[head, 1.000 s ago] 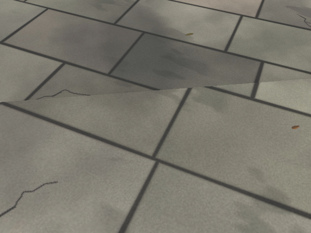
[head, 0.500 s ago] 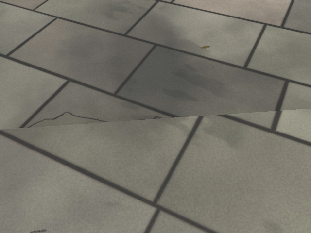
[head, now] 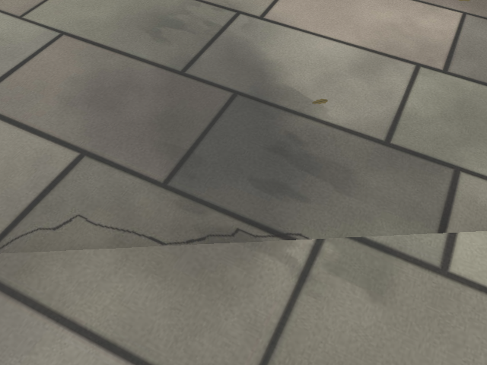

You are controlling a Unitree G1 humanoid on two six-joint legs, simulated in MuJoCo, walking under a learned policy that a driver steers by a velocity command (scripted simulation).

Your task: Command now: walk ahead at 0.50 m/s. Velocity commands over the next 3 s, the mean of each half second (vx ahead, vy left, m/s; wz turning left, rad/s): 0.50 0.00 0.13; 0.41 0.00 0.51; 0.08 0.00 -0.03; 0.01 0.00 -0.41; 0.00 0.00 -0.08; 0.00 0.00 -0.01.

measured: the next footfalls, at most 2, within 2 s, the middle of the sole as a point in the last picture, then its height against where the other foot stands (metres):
right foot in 0.42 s outside the picture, level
left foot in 0.98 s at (189, 306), level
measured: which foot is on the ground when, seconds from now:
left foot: down 0.00-0.46, up 0.48-0.96, down 0.98-1.00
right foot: up 0.00-0.40, down 0.42-0.98, up 1.00-1.00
